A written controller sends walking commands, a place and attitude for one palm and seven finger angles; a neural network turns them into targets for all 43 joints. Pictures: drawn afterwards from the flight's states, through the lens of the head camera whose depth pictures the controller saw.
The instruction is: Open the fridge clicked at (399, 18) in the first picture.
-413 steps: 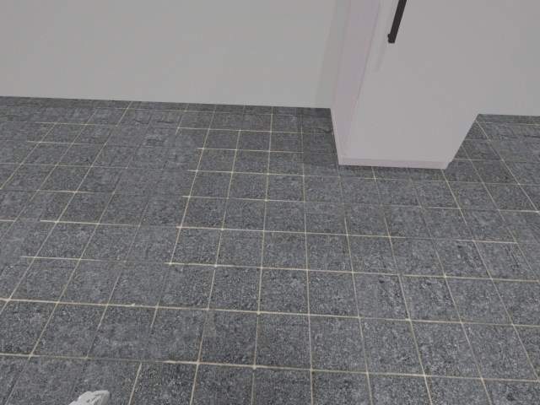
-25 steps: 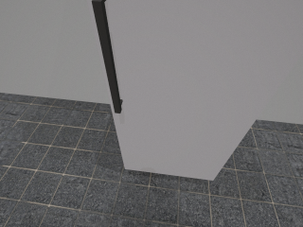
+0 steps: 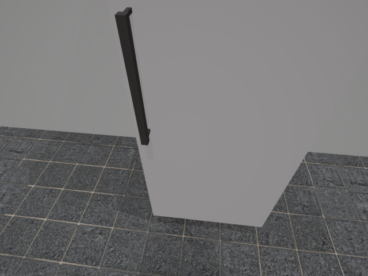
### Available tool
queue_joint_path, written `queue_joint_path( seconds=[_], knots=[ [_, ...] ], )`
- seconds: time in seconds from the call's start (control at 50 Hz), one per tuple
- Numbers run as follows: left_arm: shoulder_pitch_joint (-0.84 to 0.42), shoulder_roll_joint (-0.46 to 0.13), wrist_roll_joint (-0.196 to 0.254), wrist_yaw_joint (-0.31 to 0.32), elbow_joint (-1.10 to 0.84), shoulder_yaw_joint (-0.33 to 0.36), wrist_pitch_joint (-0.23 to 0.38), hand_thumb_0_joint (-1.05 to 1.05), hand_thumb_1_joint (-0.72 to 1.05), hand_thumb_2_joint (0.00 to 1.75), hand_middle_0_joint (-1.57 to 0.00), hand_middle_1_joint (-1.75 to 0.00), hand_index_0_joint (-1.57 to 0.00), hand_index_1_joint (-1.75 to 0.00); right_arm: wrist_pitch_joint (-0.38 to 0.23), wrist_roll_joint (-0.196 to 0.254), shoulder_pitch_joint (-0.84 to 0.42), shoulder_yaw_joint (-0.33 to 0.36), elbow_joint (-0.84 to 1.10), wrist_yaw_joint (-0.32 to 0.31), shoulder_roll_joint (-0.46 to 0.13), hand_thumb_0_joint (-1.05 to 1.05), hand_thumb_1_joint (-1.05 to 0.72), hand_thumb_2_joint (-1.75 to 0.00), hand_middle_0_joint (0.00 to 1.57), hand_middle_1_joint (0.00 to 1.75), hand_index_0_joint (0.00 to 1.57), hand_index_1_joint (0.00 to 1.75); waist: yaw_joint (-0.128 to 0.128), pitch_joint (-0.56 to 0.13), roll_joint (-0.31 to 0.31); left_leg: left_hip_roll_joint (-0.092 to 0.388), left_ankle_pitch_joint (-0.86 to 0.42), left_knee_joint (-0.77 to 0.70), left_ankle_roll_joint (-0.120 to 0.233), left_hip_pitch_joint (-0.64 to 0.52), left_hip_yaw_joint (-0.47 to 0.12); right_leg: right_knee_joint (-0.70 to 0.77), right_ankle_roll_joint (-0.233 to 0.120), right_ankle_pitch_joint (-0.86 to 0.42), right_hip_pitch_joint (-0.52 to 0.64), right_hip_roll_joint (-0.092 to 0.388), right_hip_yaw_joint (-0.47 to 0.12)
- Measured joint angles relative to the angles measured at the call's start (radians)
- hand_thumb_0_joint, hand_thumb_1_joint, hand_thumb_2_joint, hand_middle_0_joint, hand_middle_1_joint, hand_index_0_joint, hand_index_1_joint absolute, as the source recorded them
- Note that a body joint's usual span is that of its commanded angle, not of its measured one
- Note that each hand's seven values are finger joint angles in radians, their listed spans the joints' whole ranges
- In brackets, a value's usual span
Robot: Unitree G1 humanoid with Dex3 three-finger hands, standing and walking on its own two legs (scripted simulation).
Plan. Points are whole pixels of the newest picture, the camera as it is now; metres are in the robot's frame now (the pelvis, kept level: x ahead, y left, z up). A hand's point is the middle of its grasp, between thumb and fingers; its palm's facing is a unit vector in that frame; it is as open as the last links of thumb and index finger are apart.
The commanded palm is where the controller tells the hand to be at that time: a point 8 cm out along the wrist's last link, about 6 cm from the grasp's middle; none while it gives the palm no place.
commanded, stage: come to a stop and stand still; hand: left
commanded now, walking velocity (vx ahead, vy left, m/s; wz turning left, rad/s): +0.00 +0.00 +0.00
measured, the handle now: (138, 88) +0.53 +0.15 +0.15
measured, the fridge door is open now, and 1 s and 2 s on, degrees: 0 0 0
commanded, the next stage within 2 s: look again from close up in 0.26 s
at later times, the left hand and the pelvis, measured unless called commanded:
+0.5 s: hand out of the picture +0.08 +0.25 -0.13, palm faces +0.00 -0.93 -0.37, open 7.4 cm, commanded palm none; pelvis -0.02 +0.00 +0.01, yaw +0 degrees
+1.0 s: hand out of the picture +0.02 +0.23 -0.16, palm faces -0.01 -0.96 -0.28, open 7.4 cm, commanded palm none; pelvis -0.01 +0.00 +0.01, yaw +1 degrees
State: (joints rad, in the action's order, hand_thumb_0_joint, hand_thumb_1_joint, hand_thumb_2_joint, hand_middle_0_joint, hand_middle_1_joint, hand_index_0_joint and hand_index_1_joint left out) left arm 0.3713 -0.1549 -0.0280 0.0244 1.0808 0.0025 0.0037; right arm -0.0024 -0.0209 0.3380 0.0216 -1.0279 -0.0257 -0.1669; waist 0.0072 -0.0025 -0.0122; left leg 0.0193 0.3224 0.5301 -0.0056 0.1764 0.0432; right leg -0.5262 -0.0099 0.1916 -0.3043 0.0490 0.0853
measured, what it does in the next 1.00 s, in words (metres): stands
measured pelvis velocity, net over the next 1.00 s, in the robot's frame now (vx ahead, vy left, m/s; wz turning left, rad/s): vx -0.01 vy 0.00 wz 0.01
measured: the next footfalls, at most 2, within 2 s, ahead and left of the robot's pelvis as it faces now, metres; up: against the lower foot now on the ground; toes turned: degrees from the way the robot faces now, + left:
none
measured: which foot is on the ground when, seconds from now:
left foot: down 0.00-1.00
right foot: down 0.00-1.00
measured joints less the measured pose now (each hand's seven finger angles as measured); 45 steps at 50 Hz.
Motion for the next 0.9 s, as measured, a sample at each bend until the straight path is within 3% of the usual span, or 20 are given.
queue_joint_path(
  seconds=[0.14,0.44,0.9],
  knots=[
    [-0.070,-0.059,0.003,-0.002,-0.060,0.016,0.009,0.01,0.91,0.90,-0.20,-0.30,-0.20,-0.30,-0.009,0.002,-0.029,0.008,0.027,0.001,-0.062,0.01,-0.91,-0.90,0.20,0.30,0.20,0.30,-0.001,-0.029,0.009,0.004,0.013,0.014,0.000,-0.020,0.002,-0.013,0.001,0.010,0.019,-0.003,-0.003],
    [-0.195,-0.184,0.005,-0.017,-0.103,0.014,0.010,0.01,0.91,0.90,-0.20,-0.30,-0.20,-0.30,-0.004,-0.002,-0.113,-0.003,0.035,0.027,-0.155,0.01,-0.91,-0.90,0.20,0.30,0.20,0.30,0.003,-0.013,0.012,-0.009,-0.061,-0.074,0.002,-0.046,0.005,0.080,0.004,-0.065,0.049,0.003,-0.004],
    [-0.133,-0.126,0.008,-0.016,0.004,-0.008,0.004,0.01,0.91,0.90,-0.20,-0.30,-0.20,-0.30,0.003,0.008,-0.089,-0.018,-0.068,0.030,-0.115,0.01,-0.91,-0.90,0.20,0.30,0.20,0.30,-0.004,0.035,0.018,-0.012,-0.086,-0.124,0.004,-0.056,-0.007,0.144,0.008,-0.093,0.072,0.004,0.008]
  ],
)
